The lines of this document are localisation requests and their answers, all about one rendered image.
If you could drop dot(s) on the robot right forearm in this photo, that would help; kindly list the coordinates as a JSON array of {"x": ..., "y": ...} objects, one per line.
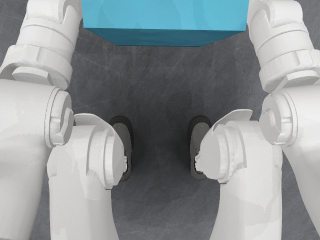
[{"x": 282, "y": 44}]

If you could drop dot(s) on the robot right upper arm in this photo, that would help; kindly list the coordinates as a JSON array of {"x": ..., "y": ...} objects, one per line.
[{"x": 290, "y": 118}]

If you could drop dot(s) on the carton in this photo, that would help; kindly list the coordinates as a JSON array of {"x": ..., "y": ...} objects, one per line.
[{"x": 165, "y": 23}]

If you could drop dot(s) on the robot left forearm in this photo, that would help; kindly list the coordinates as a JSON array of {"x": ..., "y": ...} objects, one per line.
[{"x": 46, "y": 43}]

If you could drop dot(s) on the robot left upper arm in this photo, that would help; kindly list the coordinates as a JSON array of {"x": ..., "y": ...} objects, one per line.
[{"x": 34, "y": 119}]

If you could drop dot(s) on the left robot foot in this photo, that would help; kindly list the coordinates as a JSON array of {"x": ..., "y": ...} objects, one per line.
[{"x": 124, "y": 129}]

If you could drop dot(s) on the robot right shin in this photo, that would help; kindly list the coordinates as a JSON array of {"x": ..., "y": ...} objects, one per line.
[{"x": 235, "y": 115}]

